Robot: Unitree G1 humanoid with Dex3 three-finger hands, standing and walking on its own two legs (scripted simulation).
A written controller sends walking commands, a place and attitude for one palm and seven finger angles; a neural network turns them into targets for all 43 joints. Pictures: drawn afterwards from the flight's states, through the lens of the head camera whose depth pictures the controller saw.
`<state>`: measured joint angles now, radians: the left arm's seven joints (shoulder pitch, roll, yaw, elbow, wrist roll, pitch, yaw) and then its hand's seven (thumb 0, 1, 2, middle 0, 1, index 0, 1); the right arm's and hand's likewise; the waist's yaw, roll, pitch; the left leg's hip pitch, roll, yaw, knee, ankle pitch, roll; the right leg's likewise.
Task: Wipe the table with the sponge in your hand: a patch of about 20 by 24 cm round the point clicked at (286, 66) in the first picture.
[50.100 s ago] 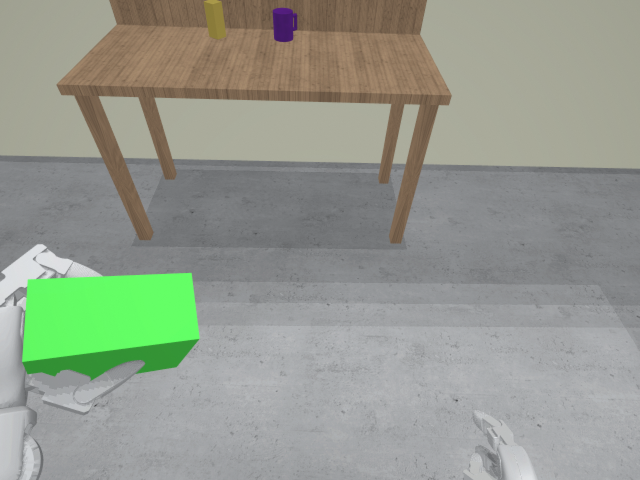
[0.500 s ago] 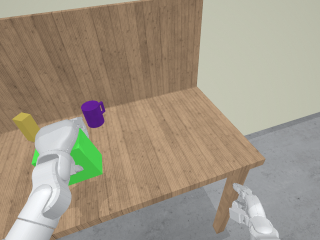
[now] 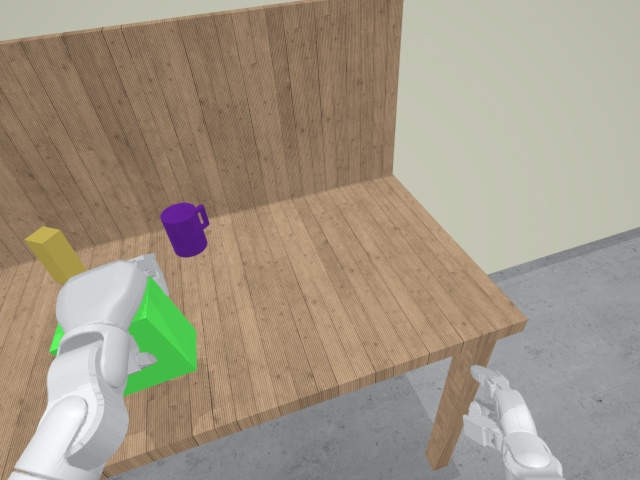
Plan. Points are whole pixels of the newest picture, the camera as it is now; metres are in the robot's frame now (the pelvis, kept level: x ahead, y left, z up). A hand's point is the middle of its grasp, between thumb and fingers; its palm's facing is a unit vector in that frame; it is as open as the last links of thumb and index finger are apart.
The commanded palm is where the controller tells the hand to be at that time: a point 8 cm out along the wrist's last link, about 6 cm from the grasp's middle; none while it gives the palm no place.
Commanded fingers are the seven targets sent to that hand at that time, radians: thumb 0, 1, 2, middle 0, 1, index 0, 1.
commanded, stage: bring the sponge back beside the body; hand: left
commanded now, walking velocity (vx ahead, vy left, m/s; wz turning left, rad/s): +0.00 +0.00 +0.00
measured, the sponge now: (142, 347) +0.23 +0.29 +0.06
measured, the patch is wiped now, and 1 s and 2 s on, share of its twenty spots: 1.00 1.00 1.00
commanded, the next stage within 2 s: step back with the hand held close in 1.18 s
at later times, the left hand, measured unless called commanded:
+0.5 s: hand (117, 339) +0.21 +0.28 +0.12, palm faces +0.12 -0.13 -0.98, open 10.1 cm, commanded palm +0.17 +0.27 +0.19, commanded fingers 0.00 0.10 1.30 -1.20 -1.60 -1.20 -1.60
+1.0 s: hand (97, 364) +0.18 +0.29 +0.11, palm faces +0.13 -0.13 -0.98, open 10.1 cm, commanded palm +0.14 +0.28 +0.18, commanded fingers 0.00 0.10 1.30 -1.20 -1.60 -1.20 -1.60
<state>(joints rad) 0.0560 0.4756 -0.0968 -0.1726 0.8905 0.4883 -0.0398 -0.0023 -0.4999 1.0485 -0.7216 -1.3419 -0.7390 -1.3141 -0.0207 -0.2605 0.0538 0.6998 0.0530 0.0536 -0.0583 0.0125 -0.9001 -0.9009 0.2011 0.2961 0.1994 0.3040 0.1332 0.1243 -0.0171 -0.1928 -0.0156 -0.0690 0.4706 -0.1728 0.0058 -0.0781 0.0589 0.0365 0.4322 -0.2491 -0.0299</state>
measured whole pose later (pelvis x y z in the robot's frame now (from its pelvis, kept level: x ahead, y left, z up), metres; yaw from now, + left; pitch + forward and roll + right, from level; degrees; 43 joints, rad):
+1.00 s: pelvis -0.01 +0.01 +0.00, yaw +0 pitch -8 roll -2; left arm 0.25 0.49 -0.04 -0.31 0.88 0.42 -0.02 0.00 -0.50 1.05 -0.72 -1.34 -0.74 -1.31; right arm 0.00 -0.24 0.05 0.68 0.04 0.03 -0.06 0.01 -0.90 -0.90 0.20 0.30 0.20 0.30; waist 0.15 0.12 0.00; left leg -0.19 -0.02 -0.07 0.50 -0.17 0.01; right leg -0.07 0.06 0.04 0.45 -0.24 -0.02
